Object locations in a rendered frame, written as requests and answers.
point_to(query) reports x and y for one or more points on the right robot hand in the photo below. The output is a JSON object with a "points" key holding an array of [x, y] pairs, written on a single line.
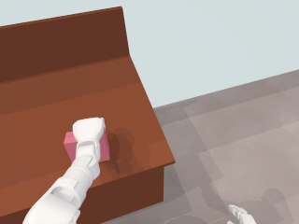
{"points": [[240, 214]]}

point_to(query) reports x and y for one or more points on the table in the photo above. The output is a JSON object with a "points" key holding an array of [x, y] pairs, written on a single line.
{"points": [[54, 72]]}

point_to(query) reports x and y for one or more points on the sponge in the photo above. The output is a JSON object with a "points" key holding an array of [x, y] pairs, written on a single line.
{"points": [[70, 144]]}

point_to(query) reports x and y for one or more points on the robot left forearm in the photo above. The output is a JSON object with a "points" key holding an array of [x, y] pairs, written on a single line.
{"points": [[73, 185]]}

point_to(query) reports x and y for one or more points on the robot left upper arm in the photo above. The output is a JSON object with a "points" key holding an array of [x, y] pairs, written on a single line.
{"points": [[54, 210]]}

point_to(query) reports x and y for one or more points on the left robot hand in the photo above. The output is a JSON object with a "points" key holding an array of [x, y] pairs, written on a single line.
{"points": [[89, 128]]}

